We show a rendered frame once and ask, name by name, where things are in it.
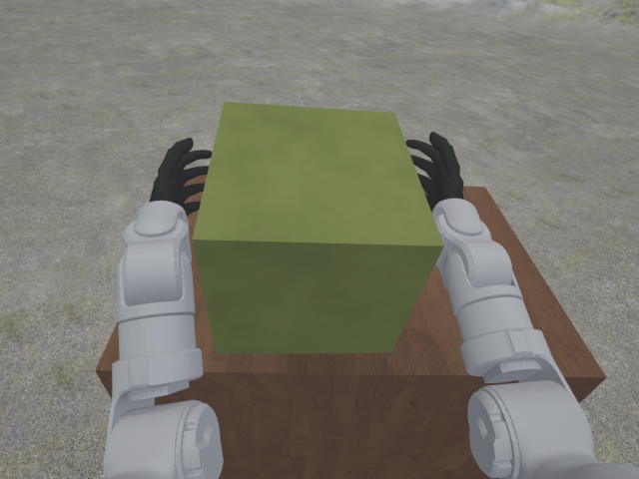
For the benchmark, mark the carton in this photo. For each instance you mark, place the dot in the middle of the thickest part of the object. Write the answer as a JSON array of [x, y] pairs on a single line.
[[314, 234]]

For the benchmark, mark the robot left upper arm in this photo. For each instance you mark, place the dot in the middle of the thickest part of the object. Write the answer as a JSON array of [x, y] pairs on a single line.
[[178, 440]]

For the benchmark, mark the robot left hand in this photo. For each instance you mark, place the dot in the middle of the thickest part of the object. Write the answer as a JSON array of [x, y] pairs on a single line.
[[168, 185]]

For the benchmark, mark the pedestal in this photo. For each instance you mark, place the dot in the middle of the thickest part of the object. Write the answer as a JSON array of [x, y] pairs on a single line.
[[399, 415]]

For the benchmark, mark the robot right hand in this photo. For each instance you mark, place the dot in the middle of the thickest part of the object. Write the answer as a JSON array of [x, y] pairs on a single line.
[[444, 181]]

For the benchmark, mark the robot right upper arm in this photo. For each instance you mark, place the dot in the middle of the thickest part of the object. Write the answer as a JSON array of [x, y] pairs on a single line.
[[534, 430]]

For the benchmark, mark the robot left forearm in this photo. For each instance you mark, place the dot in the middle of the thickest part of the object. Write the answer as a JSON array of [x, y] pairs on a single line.
[[155, 308]]

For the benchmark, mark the robot right forearm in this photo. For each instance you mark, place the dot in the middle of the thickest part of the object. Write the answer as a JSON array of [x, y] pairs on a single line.
[[499, 341]]

